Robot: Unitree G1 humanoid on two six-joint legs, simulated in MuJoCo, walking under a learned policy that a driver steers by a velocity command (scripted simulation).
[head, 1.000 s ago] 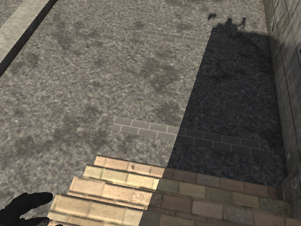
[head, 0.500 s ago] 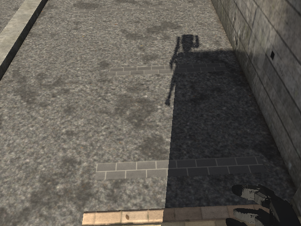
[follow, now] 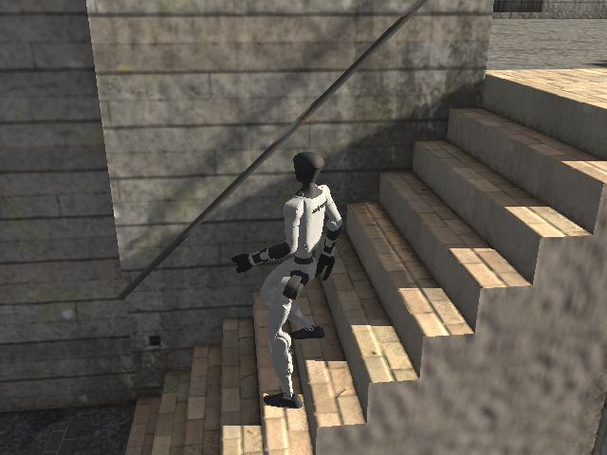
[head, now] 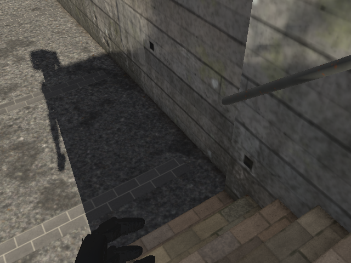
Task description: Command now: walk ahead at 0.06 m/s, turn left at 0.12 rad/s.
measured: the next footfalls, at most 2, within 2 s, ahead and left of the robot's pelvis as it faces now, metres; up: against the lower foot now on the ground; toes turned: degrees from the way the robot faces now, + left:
left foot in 0.52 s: +0.04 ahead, +0.17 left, +0.00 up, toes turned +23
right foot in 1.10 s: +0.33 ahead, +0.08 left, -0.20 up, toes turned +15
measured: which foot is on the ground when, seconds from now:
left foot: down 0.00-0.04, up 0.06-0.50, down 0.52-1.00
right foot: down 0.00-0.52, up 0.54-1.00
